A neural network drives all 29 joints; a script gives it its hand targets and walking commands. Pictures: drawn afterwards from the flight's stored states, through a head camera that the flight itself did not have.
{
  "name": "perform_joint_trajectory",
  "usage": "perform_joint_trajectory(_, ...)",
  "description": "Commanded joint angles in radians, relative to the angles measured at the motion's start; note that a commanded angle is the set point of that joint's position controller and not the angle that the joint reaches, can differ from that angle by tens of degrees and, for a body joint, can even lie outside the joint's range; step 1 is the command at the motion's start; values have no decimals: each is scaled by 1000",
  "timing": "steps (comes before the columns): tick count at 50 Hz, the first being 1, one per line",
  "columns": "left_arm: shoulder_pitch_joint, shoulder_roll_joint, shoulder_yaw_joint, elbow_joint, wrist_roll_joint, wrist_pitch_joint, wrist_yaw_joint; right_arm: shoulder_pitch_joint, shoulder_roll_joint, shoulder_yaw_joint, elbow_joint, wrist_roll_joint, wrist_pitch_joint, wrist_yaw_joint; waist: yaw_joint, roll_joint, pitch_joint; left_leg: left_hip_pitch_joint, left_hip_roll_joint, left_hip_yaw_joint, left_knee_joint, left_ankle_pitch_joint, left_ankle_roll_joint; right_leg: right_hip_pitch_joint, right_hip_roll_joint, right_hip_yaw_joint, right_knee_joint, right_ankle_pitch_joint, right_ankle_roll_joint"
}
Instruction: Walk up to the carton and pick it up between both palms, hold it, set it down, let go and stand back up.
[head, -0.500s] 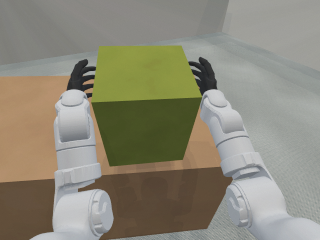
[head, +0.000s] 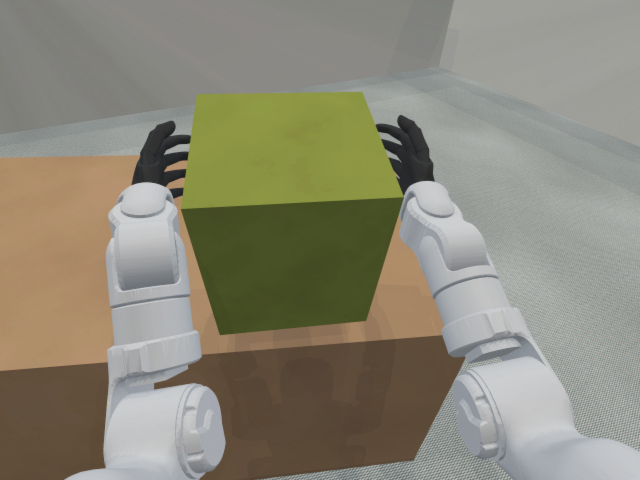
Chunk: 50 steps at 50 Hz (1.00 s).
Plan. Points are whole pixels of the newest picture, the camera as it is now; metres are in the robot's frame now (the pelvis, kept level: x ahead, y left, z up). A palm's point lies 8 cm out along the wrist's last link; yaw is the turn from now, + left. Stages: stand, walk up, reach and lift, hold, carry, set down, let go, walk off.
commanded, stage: hold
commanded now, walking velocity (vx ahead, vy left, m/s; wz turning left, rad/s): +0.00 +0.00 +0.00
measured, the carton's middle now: (288, 217) +0.40 +0.01 +0.16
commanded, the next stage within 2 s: none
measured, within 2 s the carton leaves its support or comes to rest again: neither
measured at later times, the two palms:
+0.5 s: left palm (152, 188) +0.36 +0.16 +0.24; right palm (412, 182) +0.36 -0.14 +0.23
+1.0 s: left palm (153, 192) +0.36 +0.16 +0.23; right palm (412, 185) +0.36 -0.14 +0.23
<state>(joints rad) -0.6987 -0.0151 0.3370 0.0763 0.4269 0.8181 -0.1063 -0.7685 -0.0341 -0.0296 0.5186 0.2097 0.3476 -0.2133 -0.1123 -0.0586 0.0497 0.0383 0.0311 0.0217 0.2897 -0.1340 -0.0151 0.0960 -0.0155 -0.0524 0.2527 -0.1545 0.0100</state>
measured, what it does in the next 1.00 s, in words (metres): stands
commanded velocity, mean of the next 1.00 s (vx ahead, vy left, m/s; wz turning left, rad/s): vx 0.00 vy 0.00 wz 0.00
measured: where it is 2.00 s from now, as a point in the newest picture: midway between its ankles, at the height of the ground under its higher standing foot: outside the picture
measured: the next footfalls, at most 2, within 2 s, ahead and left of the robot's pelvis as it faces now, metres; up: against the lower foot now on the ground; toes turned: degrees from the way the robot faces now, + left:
none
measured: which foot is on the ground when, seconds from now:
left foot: down 0.00-1.00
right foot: down 0.00-1.00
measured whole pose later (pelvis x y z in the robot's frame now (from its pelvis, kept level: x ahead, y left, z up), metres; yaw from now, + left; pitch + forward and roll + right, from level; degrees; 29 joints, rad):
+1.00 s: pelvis +0.00 +0.00 +0.00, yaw +0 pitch -11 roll +0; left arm -0.71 -0.02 0.34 0.10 0.44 0.82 -0.11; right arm -0.77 -0.02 -0.06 0.54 0.18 0.34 -0.20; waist -0.10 -0.06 0.05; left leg 0.04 0.03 0.02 0.28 -0.12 -0.01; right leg 0.09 -0.02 -0.05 0.26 -0.15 0.01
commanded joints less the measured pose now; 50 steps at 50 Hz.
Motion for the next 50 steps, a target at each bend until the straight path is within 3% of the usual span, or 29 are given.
perform_joint_trajectory(1,-518,-459,-374,-44,-169,-51,-130,-624,458,312,-200,73,-29,110,5,69,-258,89,-57,48,-15,201,-5,-24,73,-50,-20,136,25)
perform_joint_trajectory(2,-527,-457,-370,-35,-165,-52,-129,-629,457,301,-191,66,-29,114,19,63,-237,79,-57,56,-24,173,-2,-36,73,-49,-28,103,22)
perform_joint_trajectory(3,-533,-463,-383,-27,-165,-51,-127,-627,455,293,-181,49,-30,117,1,69,-233,70,-53,54,-29,143,-2,-35,72,-48,-30,83,19)
perform_joint_trajectory(4,-539,-461,-369,-32,-167,-54,-127,-631,463,290,-185,50,-31,121,16,50,-240,66,-54,57,-38,123,6,-38,69,-47,-35,70,22)
perform_joint_trajectory(6,-549,-454,-365,-30,-166,-56,-126,-627,471,285,-156,41,-28,124,15,41,-256,65,-57,59,-40,102,12,-41,67,-42,-34,57,25)
perform_joint_trajectory(10,-561,-469,-391,-28,-181,-62,-124,-636,477,277,-164,33,-38,122,-9,67,-278,81,-61,57,-30,123,8,-39,60,-43,-32,94,26)
perform_joint_trajectory(15,-554,-452,-368,-9,-164,-56,-136,-629,465,276,-150,40,-30,108,-12,70,-243,68,-64,58,-29,121,7,-17,58,-41,-34,100,35)
perform_joint_trajectory(21,-541,-439,-340,13,-152,-56,-138,-630,471,282,-146,43,-30,113,15,51,-240,59,-63,57,-30,132,10,-16,63,-43,-32,99,35)
perform_joint_trajectory(26,-552,-462,-358,-21,-166,-61,-134,-637,480,291,-178,46,-37,113,13,50,-284,76,-61,56,-25,157,9,-15,69,-42,-28,118,29)
perform_joint_trajectory(29,-550,-466,-384,-32,-176,-64,-131,-627,463,294,-184,51,-39,109,-11,66,-297,114,-60,53,-2,208,-5,-21,69,-46,-23,151,29)
perform_joint_trajectory(34,-559,-461,-375,-31,-169,-58,-137,-612,464,278,-159,38,-31,111,-7,71,-241,63,-58,57,-30,130,2,-25,62,-40,-30,94,28)
perform_joint_trajectory(42,-513,-463,-387,-57,-173,-54,-128,-604,457,306,-191,62,-40,110,-1,76,-288,115,-60,50,-2,218,-7,-15,66,-49,-23,154,27)
perform_joint_trajectory(48,-540,-466,-367,-13,-154,-49,-133,-597,467,261,-132,18,-29,119,-4,67,-198,47,-52,57,-52,78,6,-36,63,-42,-40,42,20)
perform_joint_trajectory(50,-535,-470,-372,-22,-163,-55,-134,-630,467,274,-189,25,-42,120,-3,61,-253,58,-58,61,-37,115,9,-30,60,-39,-30,85,26)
